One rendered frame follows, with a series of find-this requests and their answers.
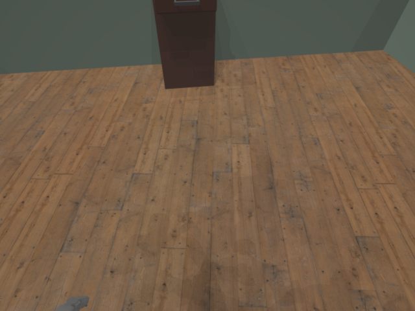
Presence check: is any left robot hand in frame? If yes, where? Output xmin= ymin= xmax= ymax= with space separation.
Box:
xmin=55 ymin=295 xmax=89 ymax=311

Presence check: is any cabinet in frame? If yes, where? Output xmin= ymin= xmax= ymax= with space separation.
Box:
xmin=152 ymin=0 xmax=216 ymax=89

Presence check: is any drawer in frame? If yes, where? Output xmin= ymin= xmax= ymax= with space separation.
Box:
xmin=155 ymin=0 xmax=217 ymax=14

